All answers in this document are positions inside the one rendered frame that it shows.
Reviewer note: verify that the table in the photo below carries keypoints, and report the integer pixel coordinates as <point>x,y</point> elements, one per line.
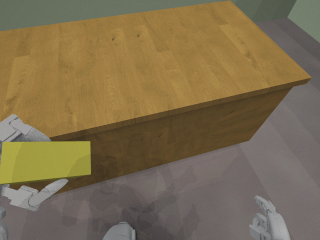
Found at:
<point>146,88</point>

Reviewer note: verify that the left robot hand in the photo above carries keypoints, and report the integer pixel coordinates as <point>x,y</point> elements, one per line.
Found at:
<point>12,129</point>

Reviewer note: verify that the right robot hand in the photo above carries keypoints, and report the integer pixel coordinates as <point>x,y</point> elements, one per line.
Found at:
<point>272,227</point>

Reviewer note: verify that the left robot thigh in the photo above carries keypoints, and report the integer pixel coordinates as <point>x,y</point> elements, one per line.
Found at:
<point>120,232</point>

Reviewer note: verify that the sponge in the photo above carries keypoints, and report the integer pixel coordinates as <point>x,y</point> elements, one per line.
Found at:
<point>38,161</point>

